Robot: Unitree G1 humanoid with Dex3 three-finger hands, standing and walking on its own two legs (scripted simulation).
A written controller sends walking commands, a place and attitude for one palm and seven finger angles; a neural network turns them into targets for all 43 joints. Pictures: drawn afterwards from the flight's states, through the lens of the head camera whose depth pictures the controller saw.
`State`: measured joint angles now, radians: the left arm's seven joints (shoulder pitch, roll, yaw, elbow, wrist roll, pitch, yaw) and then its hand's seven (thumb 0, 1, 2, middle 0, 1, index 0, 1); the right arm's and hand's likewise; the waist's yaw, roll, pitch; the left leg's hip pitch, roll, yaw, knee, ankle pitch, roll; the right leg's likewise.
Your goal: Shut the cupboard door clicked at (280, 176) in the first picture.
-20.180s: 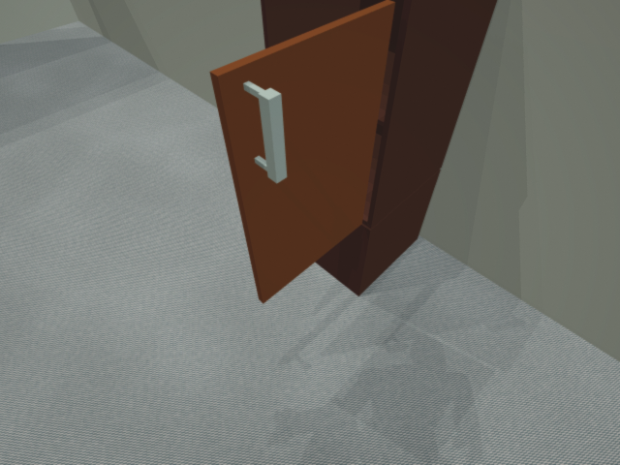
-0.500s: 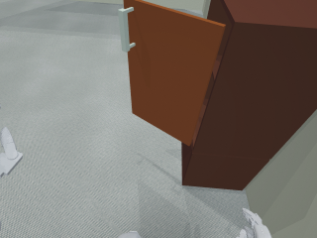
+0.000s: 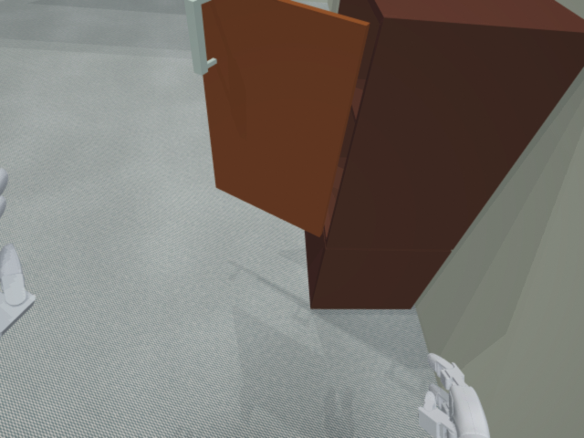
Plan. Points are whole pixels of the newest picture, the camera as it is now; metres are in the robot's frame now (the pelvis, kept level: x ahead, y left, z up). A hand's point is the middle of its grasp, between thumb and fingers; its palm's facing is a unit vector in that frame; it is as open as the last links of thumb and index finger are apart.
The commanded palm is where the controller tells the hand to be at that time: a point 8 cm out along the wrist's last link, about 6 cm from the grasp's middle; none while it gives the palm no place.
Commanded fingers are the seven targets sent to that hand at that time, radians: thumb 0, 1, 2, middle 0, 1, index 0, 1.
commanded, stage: stop stepping back and stand still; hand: left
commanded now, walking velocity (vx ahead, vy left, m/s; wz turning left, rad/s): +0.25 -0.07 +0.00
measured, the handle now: (203, 35) +0.85 +0.23 +0.15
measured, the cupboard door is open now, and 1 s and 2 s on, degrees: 59 59 59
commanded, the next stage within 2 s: let the arm hang, fingers relaxed in 0.86 s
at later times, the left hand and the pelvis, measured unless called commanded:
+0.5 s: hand out of the picture +0.15 +0.26 +0.17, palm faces +0.45 -0.78 -0.45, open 7.4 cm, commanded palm +0.08 +0.30 +0.18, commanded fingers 0.00 0.90 0.90 -0.20 -0.30 -0.20 -0.30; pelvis -0.05 -0.01 +0.00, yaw +2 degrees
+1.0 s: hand (10, 372) +0.15 +0.26 +0.14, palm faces +0.40 -0.80 -0.45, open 7.4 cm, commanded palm none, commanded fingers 0.00 0.90 0.90 -0.20 -0.30 -0.20 -0.30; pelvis -0.04 +0.00 +0.00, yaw +2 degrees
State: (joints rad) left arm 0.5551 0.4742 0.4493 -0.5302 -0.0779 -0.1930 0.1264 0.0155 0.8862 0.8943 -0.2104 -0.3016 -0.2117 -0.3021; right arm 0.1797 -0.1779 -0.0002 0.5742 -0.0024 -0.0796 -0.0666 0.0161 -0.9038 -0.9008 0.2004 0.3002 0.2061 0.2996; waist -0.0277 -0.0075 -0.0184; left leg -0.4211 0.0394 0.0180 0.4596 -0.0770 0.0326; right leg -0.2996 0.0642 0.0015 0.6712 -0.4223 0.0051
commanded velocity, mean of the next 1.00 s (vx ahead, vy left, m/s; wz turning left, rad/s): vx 0.07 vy -0.01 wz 0.00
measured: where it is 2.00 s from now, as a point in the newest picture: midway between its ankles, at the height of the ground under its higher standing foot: outside the picture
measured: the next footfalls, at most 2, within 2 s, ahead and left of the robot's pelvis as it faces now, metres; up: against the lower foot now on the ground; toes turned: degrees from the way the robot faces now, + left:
right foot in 0.08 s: -0.04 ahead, -0.10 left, +0.00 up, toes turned +1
left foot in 0.26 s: +0.03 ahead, +0.11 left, +0.00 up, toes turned +2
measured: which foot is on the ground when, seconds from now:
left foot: down 0.00-0.12, up 0.14-0.24, down 0.26-1.00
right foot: up 0.00-0.06, down 0.08-1.00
